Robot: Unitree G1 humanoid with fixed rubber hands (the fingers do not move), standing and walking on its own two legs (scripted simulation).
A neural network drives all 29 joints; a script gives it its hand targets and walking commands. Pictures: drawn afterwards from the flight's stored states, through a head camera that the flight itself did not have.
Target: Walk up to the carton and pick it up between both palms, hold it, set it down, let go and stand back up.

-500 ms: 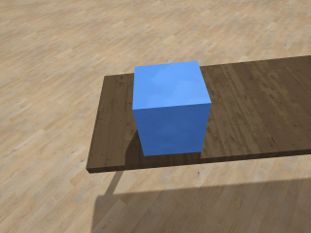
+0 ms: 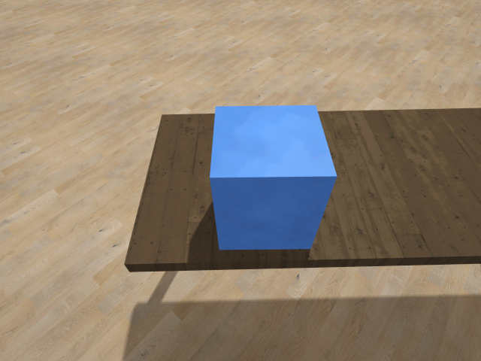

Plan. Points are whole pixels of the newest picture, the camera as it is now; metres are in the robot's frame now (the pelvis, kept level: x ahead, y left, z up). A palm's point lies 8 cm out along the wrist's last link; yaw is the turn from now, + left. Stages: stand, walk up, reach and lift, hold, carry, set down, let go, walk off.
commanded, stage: walk up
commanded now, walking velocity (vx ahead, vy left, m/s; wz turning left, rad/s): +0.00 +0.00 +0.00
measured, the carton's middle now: (265, 180) +0.48 -0.02 -0.01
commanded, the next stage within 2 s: stand in 1.00 s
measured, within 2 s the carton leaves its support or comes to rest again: neither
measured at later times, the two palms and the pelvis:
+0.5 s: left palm out of the picture +0.00 +0.22 -0.15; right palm out of the picture -0.02 -0.18 -0.15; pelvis +0.02 +0.02 +0.00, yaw -1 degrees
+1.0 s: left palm out of the picture +0.01 +0.17 -0.14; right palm out of the picture +0.00 -0.23 -0.16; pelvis +0.03 -0.03 +0.00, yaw +0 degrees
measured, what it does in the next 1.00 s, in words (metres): stands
